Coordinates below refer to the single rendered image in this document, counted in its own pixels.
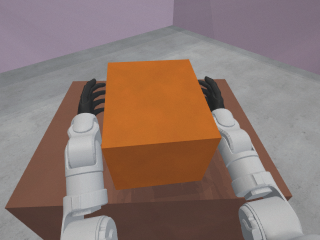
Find carton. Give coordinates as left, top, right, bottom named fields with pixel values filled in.
left=101, top=59, right=222, bottom=190

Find right robot upper arm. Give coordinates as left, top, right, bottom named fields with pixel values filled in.
left=238, top=196, right=320, bottom=240

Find left robot forearm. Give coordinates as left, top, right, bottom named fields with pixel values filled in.
left=60, top=113, right=108, bottom=240

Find right robot hand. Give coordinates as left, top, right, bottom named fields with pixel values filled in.
left=198, top=76, right=225, bottom=112

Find left robot hand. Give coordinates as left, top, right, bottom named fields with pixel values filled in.
left=77, top=78, right=106, bottom=116

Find pedestal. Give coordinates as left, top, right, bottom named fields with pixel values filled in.
left=5, top=79, right=292, bottom=240

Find left robot upper arm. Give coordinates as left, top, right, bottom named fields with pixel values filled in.
left=61, top=215, right=118, bottom=240

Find right robot forearm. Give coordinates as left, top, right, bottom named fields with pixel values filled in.
left=211, top=108, right=303, bottom=232

